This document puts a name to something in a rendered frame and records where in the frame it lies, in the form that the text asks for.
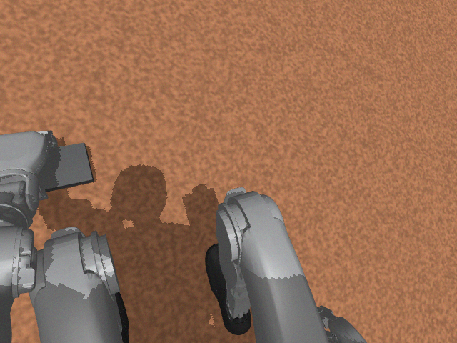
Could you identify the right robot hand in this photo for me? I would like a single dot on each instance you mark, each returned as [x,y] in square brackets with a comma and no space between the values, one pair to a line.
[341,331]

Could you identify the left robot foot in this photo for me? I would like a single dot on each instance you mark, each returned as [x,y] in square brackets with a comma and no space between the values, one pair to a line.
[124,318]

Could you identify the right robot foot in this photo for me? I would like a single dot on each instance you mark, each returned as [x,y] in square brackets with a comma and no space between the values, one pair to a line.
[218,286]

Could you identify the left robot hand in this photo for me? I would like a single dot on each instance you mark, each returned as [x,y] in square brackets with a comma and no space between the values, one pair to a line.
[27,151]

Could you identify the small box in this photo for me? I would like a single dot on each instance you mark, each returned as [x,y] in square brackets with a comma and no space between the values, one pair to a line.
[67,166]

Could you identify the left robot arm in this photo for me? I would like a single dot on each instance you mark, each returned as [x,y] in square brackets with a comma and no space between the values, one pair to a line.
[19,200]

